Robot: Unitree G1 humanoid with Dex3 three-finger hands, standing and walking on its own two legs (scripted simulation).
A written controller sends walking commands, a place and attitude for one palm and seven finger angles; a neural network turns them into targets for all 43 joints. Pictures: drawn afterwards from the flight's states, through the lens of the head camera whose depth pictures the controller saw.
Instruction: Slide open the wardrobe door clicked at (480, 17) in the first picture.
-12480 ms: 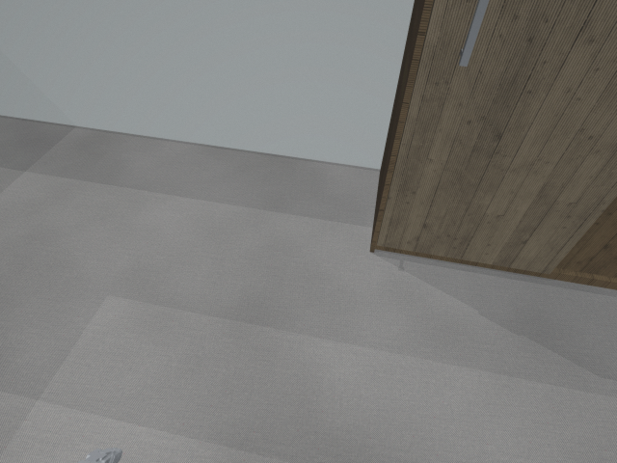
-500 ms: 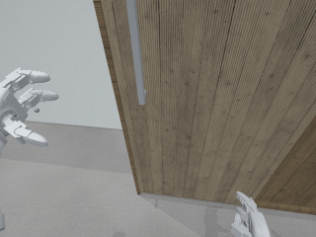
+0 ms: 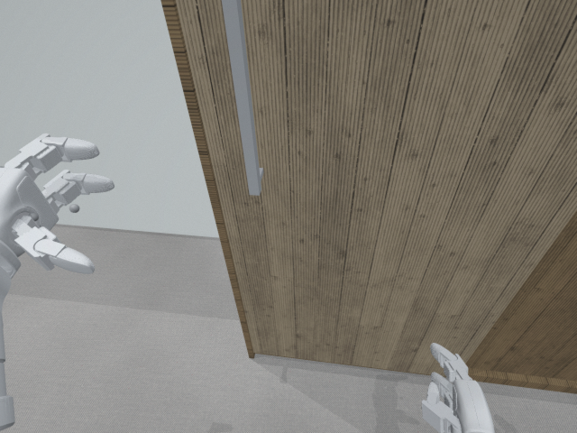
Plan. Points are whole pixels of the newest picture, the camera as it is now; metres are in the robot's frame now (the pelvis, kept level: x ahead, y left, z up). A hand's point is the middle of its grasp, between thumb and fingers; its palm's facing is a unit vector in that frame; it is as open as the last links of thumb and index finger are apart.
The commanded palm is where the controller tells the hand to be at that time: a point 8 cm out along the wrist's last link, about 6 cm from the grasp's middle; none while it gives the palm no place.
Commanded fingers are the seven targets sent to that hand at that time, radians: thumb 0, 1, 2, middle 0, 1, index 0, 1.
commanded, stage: move the hooked fingers beside the handle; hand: left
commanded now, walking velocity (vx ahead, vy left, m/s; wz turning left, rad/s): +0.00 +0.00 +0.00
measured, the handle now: (247, 99) +0.53 +0.13 +0.24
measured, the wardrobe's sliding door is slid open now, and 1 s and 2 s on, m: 0.00 0.00 0.00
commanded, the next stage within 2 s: none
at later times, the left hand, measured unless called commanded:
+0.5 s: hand (120, 178) +0.33 +0.25 +0.23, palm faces +0.01 -1.00 -0.06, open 14.0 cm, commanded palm +0.30 +0.30 +0.22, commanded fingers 0.00 -0.50 0.30 -0.30 -1.20 -0.30 -1.20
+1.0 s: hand (163, 155) +0.39 +0.22 +0.22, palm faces +0.00 -1.00 -0.03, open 14.0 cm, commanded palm +0.37 +0.27 +0.22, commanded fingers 0.00 -0.50 0.30 -0.30 -1.20 -0.30 -1.20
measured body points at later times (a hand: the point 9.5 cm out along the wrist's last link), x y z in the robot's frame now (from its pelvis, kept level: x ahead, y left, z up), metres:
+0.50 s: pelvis +0.00 +0.00 +0.00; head -0.03 -0.02 +0.45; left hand +0.32 +0.30 +0.23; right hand +0.19 -0.23 -0.07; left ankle +0.04 +0.13 -0.74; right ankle -0.03 -0.11 -0.74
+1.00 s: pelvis +0.01 +0.00 +0.00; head -0.01 -0.02 +0.45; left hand +0.39 +0.27 +0.22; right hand +0.16 -0.24 -0.09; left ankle +0.04 +0.13 -0.74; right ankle -0.03 -0.11 -0.74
